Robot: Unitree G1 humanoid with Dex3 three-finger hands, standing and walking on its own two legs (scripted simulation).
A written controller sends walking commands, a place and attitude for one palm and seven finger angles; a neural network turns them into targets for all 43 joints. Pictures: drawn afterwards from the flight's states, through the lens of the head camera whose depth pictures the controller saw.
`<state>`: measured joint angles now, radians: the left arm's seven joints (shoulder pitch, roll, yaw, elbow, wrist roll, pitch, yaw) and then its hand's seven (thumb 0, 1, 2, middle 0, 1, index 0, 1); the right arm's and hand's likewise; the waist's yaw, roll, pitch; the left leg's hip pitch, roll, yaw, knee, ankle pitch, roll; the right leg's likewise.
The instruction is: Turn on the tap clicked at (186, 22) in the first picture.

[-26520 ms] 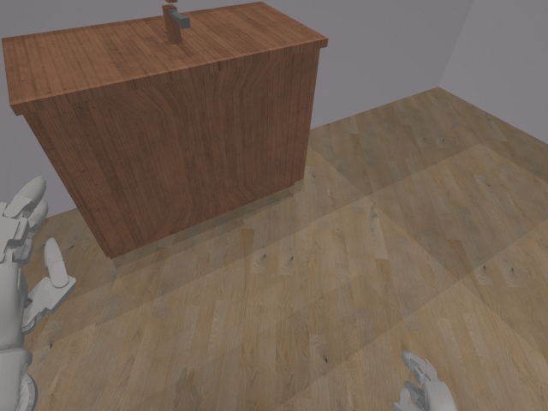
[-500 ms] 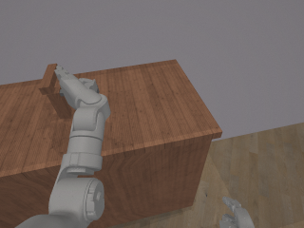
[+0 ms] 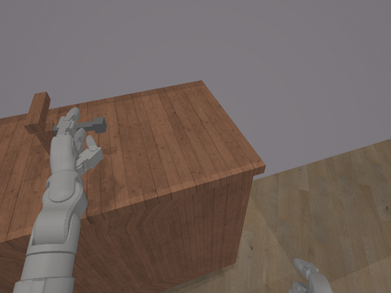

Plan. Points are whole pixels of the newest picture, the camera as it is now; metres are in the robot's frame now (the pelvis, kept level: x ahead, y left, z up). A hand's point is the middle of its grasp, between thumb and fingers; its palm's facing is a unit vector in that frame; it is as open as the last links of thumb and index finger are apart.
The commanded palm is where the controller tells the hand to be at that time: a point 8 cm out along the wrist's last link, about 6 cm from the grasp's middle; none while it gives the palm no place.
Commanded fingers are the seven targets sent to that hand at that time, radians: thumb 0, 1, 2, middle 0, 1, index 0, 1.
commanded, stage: draw the hand back beside the body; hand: left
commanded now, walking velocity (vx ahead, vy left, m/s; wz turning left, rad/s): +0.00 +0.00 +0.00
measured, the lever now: (99, 125) +0.47 +0.26 +0.12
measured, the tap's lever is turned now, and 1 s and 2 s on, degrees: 80 80 80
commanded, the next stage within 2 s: step back with the hand held close in 1.16 s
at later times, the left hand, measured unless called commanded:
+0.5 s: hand (53, 190) +0.24 +0.25 +0.16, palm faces +0.33 -0.91 -0.25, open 7.6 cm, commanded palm +0.20 +0.29 +0.18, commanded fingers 0.00 0.90 0.90 -0.19 -0.28 -0.19 -0.28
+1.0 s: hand (7, 230) +0.17 +0.29 +0.16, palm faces +0.44 -0.83 -0.33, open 7.4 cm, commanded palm +0.14 +0.33 +0.17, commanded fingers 0.00 0.90 0.90 -0.20 -0.30 -0.20 -0.30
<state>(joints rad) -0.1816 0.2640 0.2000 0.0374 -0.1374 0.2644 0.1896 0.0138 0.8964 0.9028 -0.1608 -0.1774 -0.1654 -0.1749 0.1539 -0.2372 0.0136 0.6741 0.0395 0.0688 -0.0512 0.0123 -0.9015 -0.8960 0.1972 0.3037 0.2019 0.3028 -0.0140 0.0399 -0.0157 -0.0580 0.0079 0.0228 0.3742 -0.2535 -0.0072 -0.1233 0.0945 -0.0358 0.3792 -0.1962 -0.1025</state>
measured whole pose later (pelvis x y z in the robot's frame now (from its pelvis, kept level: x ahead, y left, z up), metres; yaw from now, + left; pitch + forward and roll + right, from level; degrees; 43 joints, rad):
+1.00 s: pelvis -0.01 +0.04 +0.00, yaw +2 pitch -6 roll -1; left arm 0.44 0.33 0.26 -0.37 -0.09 -0.12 0.11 0.02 0.89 0.90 -0.20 -0.30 -0.21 -0.30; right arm 0.18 -0.22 0.00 0.64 0.00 -0.06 -0.02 0.01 -0.90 -0.90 0.20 0.30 0.20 0.30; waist 0.07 0.06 0.04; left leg -0.02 -0.03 0.00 0.36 -0.23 0.04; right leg -0.05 0.05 -0.05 0.31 -0.16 -0.05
